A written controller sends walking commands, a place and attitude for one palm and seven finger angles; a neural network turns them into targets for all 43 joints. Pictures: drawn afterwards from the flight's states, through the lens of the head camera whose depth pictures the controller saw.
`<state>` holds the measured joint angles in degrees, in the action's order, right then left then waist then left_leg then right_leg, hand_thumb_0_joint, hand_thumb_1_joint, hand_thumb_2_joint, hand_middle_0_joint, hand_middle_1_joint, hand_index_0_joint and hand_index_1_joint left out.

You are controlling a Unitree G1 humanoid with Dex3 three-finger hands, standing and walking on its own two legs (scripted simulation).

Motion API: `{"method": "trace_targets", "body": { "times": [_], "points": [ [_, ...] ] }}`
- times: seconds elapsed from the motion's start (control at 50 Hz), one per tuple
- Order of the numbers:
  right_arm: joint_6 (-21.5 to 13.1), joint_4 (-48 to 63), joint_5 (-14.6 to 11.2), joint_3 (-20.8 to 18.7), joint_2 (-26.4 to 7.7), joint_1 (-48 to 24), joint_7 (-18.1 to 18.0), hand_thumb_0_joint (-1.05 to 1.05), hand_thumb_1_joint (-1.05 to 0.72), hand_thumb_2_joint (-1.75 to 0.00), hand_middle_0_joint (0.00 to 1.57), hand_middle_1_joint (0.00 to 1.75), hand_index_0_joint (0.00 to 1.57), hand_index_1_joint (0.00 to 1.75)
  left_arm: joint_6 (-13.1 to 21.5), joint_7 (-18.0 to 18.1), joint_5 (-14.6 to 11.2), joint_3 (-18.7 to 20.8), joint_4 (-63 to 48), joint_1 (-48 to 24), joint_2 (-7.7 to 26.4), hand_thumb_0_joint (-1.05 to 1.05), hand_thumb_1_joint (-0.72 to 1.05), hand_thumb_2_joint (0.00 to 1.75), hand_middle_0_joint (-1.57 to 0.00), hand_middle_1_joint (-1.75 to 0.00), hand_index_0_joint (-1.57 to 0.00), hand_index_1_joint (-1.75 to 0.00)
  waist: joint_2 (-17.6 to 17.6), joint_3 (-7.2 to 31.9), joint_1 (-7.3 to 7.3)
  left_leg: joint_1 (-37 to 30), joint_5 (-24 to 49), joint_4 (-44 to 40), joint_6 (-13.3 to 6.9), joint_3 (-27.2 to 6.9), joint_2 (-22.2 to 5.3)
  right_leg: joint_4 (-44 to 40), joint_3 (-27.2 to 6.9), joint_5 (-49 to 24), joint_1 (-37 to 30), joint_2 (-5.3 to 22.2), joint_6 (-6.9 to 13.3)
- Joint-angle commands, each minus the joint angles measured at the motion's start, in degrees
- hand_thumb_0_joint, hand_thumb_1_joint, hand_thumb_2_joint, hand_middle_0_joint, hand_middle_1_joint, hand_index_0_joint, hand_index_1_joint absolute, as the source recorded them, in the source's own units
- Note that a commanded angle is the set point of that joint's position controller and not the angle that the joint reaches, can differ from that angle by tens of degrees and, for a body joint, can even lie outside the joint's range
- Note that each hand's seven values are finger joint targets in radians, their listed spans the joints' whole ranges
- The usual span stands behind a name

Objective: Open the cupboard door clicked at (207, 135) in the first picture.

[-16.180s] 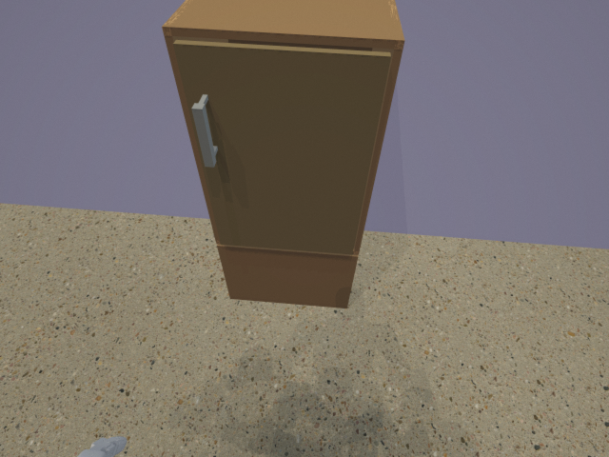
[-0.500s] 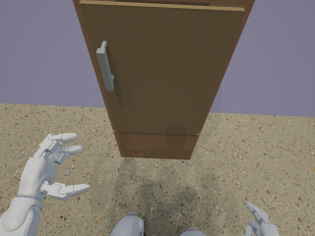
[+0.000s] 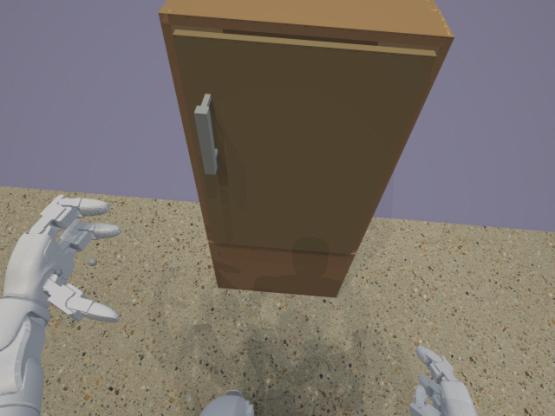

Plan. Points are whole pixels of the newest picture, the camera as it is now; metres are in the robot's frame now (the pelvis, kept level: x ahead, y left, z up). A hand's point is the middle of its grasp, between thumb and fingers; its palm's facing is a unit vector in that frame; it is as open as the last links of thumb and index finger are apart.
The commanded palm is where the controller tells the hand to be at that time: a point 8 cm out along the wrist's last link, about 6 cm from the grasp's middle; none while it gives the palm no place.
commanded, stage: raise the hand with hooked fingers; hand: left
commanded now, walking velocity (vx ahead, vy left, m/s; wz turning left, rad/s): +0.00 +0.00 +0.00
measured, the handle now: (209, 135) +0.57 +0.17 +0.06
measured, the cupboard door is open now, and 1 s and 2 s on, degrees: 0 0 0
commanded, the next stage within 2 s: move the hooked fingers beside the handle in 0.56 s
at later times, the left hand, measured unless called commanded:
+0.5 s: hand (111, 258) +0.29 +0.25 +0.08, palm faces +0.00 -1.00 -0.04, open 14.0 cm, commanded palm +0.26 +0.30 +0.08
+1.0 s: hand (124, 228) +0.34 +0.25 +0.08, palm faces +0.00 -1.00 -0.02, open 14.0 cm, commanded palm +0.32 +0.30 +0.07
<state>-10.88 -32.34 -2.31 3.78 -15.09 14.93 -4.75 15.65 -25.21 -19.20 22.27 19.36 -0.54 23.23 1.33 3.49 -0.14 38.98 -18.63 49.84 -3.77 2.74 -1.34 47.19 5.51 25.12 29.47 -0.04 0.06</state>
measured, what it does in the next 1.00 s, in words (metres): stands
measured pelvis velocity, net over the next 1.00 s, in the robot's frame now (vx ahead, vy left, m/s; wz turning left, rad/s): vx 0.00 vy -0.02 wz -0.01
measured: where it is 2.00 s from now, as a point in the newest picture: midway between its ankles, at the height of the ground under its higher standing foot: outside the picture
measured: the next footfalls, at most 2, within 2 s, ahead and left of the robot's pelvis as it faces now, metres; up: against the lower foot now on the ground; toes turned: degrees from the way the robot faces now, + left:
none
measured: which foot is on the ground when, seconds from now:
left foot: down 0.00-1.00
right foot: down 0.00-1.00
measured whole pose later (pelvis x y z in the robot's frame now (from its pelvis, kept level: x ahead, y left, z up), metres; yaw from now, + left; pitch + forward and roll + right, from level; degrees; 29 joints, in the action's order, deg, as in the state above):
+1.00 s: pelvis +0.00 -0.02 +0.00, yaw -1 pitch +10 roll -2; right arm -9.3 -34.7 -2.8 2.6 -16.7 15.9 -5.0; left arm 16.8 -29.5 -18.6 24.6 36.6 -14.7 26.4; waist 1.4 3.8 1.5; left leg 41.6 -18.9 50.8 -2.0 2.2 -2.7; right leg 49.1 5.6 26.0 32.7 -1.4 1.8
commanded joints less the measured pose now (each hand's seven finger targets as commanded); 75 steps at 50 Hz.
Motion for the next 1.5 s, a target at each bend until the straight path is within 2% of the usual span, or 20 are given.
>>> {"method": "trace_targets", "body": {
  "times": [0.0,0.06,0.1,0.18,0.28,0.56,0.64,0.74,0.84,0.9,0.94,1.02,1.06,1.1,1.22,1.3,1.32,1.38,1.4,1.48],
  "points": [
    [-2.57,6.88,-0.6,-4.53,-9.77,-0.9,-1.33,0.0,-0.9,-0.9,0.2,0.3,0.2,0.3,1.9,-2.23,-1.92,5.59,-6.32,-13.06,14.77,0.0,-0.5,0.3,-0.3,-1.2,-0.3,-1.2,4.62,12.46,0.55,-18.91,1.88,-11.02,2.74,-8.29,-0.38,-7.58,-1.41,-5.9,5.39,-2.95,1.91],
    [-2.64,7.07,-0.98,-4.65,-9.91,-0.95,-1.46,0.0,-0.9,-0.9,0.2,0.3,0.2,0.3,0.2,-4.33,-2.19,4.31,-5.5,-13.93,14.56,0.0,-0.5,0.3,-0.3,-1.2,-0.3,-1.2,5.95,13.04,0.57,-19.17,2.75,-10.81,2.42,-7.22,-0.09,-8.58,-1.72,-6.29,5.0,-2.67,1.76],
    [-2.82,7.44,-0.86,-4.74,-9.95,-0.67,-1.21,0.0,-0.9,-0.9,0.2,0.3,0.2,0.3,-0.1,-5.01,-2.87,4.43,-5.07,-12.82,14.17,0.0,-0.5,0.3,-0.3,-1.2,-0.3,-1.2,4.04,12.54,0.22,-18.63,4.06,-10.47,2.3,-7.03,0.07,-8.66,-1.69,-7.29,4.21,-2.97,1.94],
    [-2.86,7.47,-0.6,-5.14,-9.93,-0.3,-0.69,0.0,-0.9,-0.9,0.2,0.3,0.2,0.3,1.8,-3.87,-3.43,7.07,-5.9,-12.12,15.81,0.0,-0.5,0.3,-0.3,-1.2,-0.3,-1.2,1.84,13.24,-0.17,-17.4,5.8,-9.54,2.04,-6.1,0.37,-8.46,-2.08,-8.3,3.58,-2.85,1.58],
    [-2.96,7.22,-0.4,-5.27,-9.51,-0.15,-0.23,0.0,-0.9,-0.9,0.2,0.3,0.2,0.3,4.99,-2.06,-3.0,8.08,-8.59,-13.28,16.49,0.0,-0.5,0.3,-0.3,-1.2,-0.3,-1.2,5.79,14.79,-0.11,-18.74,6.35,-8.98,2.04,-5.53,0.42,-7.82,-2.69,-8.45,3.9,-2.67,1.51],
    [-2.48,6.95,-0.8,-4.85,-9.28,-0.75,-0.87,0.0,-0.9,-0.9,0.2,0.3,0.2,0.3,3.85,-3.48,-3.76,6.94,-5.05,-14.27,15.6,0.0,-0.5,0.3,-0.3,-1.2,-0.3,-1.2,1.1,12.72,0.68,-14.56,5.18,-7.35,1.42,-4.16,0.78,-9.21,-4.89,-8.59,2.73,-2.14,0.52],
    [-2.57,6.65,-0.81,-4.88,-9.14,-0.82,-0.72,0.0,-0.9,-0.9,0.2,0.3,0.2,0.3,4.6,-3.46,-3.37,6.11,-5.59,-14.48,15.0,0.0,-0.5,0.3,-0.3,-1.2,-0.3,-1.2,3.32,13.81,0.6,-15.93,7.31,-6.85,1.36,-4.07,0.75,-8.38,-4.91,-11.28,2.65,-2.07,0.64],
    [-2.02,5.32,-0.78,-4.84,-9.68,-0.18,-1.13,0.0,-0.9,-0.9,0.2,0.3,0.2,0.3,4.15,-3.43,-2.6,6.55,-1.03,-21.15,16.88,0.0,-0.5,0.3,-0.3,-1.2,-0.3,-1.2,1.08,12.02,2.07,-13.45,5.43,-5.95,1.29,-4.01,0.67,-8.43,-5.66,-9.67,4.31,-1.9,0.26],
    [-1.53,4.59,-0.67,-4.76,-9.79,0.37,-1.34,0.0,-0.9,-0.9,0.2,0.3,0.2,0.3,4.83,-3.76,-1.7,7.66,2.33,-27.04,19.67,0.0,-0.5,0.3,-0.3,-1.2,-0.3,-1.2,2.77,14.42,1.77,-13.35,5.4,-5.52,1.35,-4.12,0.59,-7.93,-6.06,-9.01,3.68,-1.67,0.59],
    [-1.19,4.42,-0.56,-4.8,-9.82,0.99,-1.23,0.0,-0.9,-0.9,0.2,0.3,0.2,0.3,5.19,-4.19,-1.39,7.47,4.09,-28.48,20.06,0.0,-0.5,0.3,-0.3,-1.2,-0.3,-1.2,4.26,16.75,1.42,-13.73,6.98,-4.74,1.3,-3.95,0.59,-6.93,-6.25,-10.75,3.14,-1.84,0.73],
    [-0.97,4.15,-0.76,-4.86,-9.73,1.22,-1.17,0.0,-0.9,-0.9,0.2,0.3,0.2,0.3,5.35,-4.41,-0.87,5.32,4.43,-32.21,18.63,0.0,-0.5,0.3,-0.3,-1.2,-0.3,-1.2,5.68,17.51,2.25,-15.2,7.82,-4.77,1.27,-4.14,0.53,-6.57,-5.51,-11.84,4.54,-1.9,0.84],
    [-0.05,4.28,-0.74,-5.15,-10.35,2.31,-0.91,0.0,-0.9,-0.9,0.2,0.3,0.2,0.3,4.28,-4.55,-0.76,6.18,9.58,-32.49,19.53,0.0,-0.5,0.3,-0.3,-1.2,-0.3,-1.2,2.43,17.0,2.01,-13.72,7.71,-4.76,1.3,-4.45,0.38,-6.12,-4.93,-11.82,5.04,-2.28,0.96],
    [0.45,4.54,-0.72,-5.31,-10.33,2.87,-0.63,0.0,-0.9,-0.9,0.2,0.3,0.2,0.3,4.04,-4.18,-0.41,5.58,9.91,-32.57,18.7,0.0,-0.5,0.3,-0.3,-1.2,-0.3,-1.2,3.48,17.84,1.75,-14.6,8.09,-5.07,1.41,-4.51,0.39,-5.71,-4.23,-11.87,5.77,-2.31,1.07],
    [1.0,4.51,-0.46,-5.42,-10.72,3.59,-0.52,0.0,-0.9,-0.9,0.2,0.3,0.2,0.3,4.14,-3.49,-0.26,7.9,11.15,-33.33,21.27,0.0,-0.5,0.3,-0.3,-1.2,-0.3,-1.2,2.04,18.54,1.14,-13.85,9.74,-4.55,1.37,-4.6,0.4,-4.99,-4.24,-13.35,4.65,-2.52,1.31],
    [2.63,4.46,-0.22,-5.64,-10.73,4.96,0.07,0.0,-0.9,-0.9,0.2,0.3,0.2,0.3,5.81,-1.89,1.13,8.1,11.38,-37.69,21.9,0.0,-0.5,0.3,-0.3,-1.2,-0.3,-1.2,3.86,19.56,2.16,-15.37,10.71,-4.39,1.65,-4.91,-0.13,-4.0,-3.57,-13.33,7.27,-2.97,1.27],
    [3.17,4.06,-0.14,-5.79,-10.63,5.68,0.15,0.0,-0.9,-0.9,0.2,0.3,0.2,0.3,6.92,-1.73,1.68,4.57,10.57,-42.17,18.66,0.0,-0.5,0.3,-0.3,-1.2,-0.3,-1.2,6.65,20.73,3.23,-19.34,11.94,-4.32,1.92,-6.16,-0.6,-3.72,-2.98,-12.2,10.2,-3.27,1.74],
    [3.4,3.64,-0.03,-6.0,-10.85,6.09,0.16,0.0,-0.9,-0.9,0.2,0.3,0.2,0.3,6.87,-1.5,2.07,5.5,11.18,-42.11,19.79,0.0,-0.5,0.3,-0.3,-1.2,-0.3,-1.2,6.4,22.17,3.18,-20.11,12.53,-4.29,2.06,-6.36,-0.77,-3.66,-2.93,-12.53,10.28,-3.21,1.6],
    [4.19,2.78,-0.13,-5.79,-10.98,6.44,0.1,0.0,-0.9,-0.9,0.2,0.3,0.2,0.3,6.22,-1.31,2.65,4.14,15.48,-44.99,19.01,0.0,-0.5,0.3,-0.3,-1.2,-0.3,-1.2,4.99,19.23,4.33,-18.06,9.58,-4.5,1.97,-6.66,-0.88,-4.09,-2.81,-10.25,12.29,-3.12,1.42],
    [4.38,2.63,0.0,-5.8,-11.17,6.94,0.06,0.0,-0.9,-0.9,0.2,0.3,0.2,0.3,6.24,-1.22,2.45,5.26,16.58,-45.48,19.95,0.0,-0.5,0.3,-0.3,-1.2,-0.3,-1.2,3.86,19.22,4.0,-17.75,9.86,-4.32,1.94,-7.01,-0.91,-3.74,-2.63,-10.27,12.09,-3.35,1.71],
    [5.0,2.74,0.25,-5.96,-11.15,7.31,0.47,0.0,-0.9,-0.9,0.2,0.3,0.2,0.3,6.5,0.0,4.02,3.73,16.74,-48.24,19.21,0.0,-0.5,0.3,-0.3,-1.2,-0.3,-1.2,7.71,21.6,3.76,-21.24,11.13,-4.72,2.62,-8.23,-1.34,-3.19,-2.2,-9.38,14.29,-3.06,1.87]
  ]
}}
